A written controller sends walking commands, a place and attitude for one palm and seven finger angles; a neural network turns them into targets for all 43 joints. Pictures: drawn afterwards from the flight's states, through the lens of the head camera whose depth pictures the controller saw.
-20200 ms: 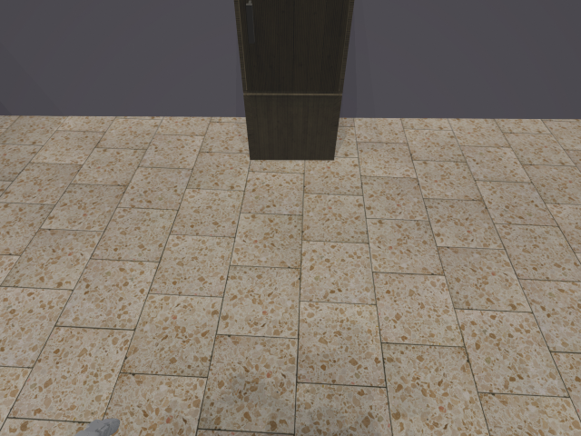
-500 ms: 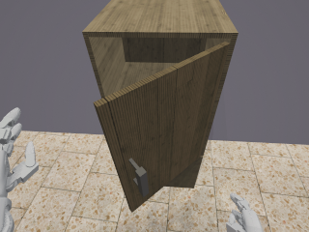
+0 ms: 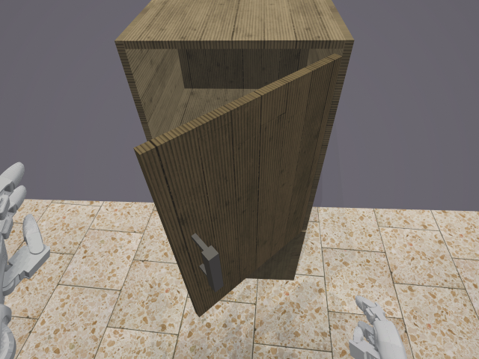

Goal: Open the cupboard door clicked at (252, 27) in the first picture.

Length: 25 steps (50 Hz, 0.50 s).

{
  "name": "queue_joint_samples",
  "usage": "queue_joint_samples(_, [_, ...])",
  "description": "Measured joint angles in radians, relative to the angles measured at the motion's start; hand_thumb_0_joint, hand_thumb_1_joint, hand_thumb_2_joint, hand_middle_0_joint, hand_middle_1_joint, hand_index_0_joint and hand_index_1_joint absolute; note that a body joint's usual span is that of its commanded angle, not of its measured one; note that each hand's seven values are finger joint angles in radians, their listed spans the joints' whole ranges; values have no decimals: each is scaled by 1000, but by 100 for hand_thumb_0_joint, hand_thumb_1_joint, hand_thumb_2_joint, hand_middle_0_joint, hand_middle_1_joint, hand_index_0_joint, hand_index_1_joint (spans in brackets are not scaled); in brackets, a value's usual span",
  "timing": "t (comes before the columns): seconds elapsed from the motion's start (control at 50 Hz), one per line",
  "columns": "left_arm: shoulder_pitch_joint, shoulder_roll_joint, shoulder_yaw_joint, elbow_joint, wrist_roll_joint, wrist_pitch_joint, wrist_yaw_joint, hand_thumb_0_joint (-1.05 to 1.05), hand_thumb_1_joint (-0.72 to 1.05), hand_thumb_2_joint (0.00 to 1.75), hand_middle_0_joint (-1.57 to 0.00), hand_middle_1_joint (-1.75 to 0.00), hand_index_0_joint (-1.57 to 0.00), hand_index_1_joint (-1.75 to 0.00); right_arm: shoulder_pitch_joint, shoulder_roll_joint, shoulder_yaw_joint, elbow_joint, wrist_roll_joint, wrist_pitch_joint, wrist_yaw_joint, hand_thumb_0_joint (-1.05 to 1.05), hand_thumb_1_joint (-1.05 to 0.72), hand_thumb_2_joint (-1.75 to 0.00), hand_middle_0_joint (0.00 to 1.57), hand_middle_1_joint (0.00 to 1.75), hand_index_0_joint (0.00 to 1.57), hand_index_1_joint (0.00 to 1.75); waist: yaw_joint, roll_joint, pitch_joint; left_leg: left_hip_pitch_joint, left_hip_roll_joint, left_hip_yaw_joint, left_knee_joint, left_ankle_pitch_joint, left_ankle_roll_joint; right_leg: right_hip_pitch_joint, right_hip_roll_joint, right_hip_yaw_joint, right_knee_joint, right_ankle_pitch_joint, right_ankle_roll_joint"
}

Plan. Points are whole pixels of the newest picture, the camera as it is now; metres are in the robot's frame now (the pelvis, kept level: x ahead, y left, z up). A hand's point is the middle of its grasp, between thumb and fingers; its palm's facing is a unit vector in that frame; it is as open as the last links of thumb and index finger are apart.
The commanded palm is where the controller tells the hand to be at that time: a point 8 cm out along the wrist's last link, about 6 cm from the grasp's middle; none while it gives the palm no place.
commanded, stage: step back with the hand held close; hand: left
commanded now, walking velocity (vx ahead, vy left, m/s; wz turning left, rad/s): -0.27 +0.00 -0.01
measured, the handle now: (206, 262) +0.31 +0.11 -0.05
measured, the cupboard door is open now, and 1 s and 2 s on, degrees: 44 44 44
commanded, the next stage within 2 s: stop stepping back and stand still in 1.34 s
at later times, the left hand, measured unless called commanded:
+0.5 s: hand (11, 297) +0.14 +0.29 +0.15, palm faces +0.39 -0.76 -0.51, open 7.4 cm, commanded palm +0.08 +0.32 +0.17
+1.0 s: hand out of the picture +0.10 +0.29 +0.15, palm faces +0.46 -0.75 -0.47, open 7.4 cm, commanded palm +0.03 +0.33 +0.17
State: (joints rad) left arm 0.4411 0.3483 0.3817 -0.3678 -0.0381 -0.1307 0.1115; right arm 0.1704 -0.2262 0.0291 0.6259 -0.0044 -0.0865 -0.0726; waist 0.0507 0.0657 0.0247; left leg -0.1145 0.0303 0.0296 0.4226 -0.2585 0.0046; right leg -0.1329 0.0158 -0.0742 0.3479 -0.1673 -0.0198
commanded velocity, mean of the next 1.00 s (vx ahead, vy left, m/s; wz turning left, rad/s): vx -0.32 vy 0.00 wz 0.00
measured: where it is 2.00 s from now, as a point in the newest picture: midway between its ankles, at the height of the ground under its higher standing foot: outside the picture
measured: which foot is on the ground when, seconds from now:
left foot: down 0.00-1.00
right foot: down 0.00-1.00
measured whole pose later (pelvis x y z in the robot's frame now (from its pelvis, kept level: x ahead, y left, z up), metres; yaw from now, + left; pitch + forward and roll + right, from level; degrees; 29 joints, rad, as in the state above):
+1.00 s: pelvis -0.10 +0.03 -0.03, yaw +2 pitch -1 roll -1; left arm 0.49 0.41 0.47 -0.57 0.00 -0.24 0.15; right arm 0.17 -0.21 -0.01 0.59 -0.01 -0.09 -0.06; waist 0.01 -0.04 0.09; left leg -0.47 -0.03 0.03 0.74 -0.35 0.04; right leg -0.46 0.01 0.03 0.62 -0.15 0.02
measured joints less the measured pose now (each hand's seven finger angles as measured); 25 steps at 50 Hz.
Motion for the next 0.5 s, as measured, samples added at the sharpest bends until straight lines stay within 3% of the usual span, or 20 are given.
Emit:
queue_joint_samples(0.16, [105, 37, -12, -76, 1, -13, -3, 2, 89, 90, -21, -30, -21, -30, -12, -18, -31, -42, 3, 52, -12, 1, -90, -90, 20, 30, 20, 30, -34, -18, 6, -77, -17, 26, 9, 21, 13, -96, -18, 25, 35, 17, 14])
queue_joint_samples(0.3, [114, 71, 18, -101, 2, -19, 14, 2, 88, 90, -22, -30, -21, -31, -6, -15, -45, -53, 13, 71, -18, 1, -90, -90, 20, 30, 20, 30, -40, -49, 20, -128, -28, 37, 48, 29, 26, -149, -30, 37, 72, 30, 24])
queue_joint_samples(0.5, [108, 67, 45, -146, 34, -55, 31, 2, 89, 90, -22, -30, -21, -30, 21, 4, -31, -81, 9, 41, -14, 1, -90, -90, 20, 30, 20, 30, -36, -79, 37, -209, -39, 37, 142, 26, 48, -222, -46, 37, 154, 33, 35])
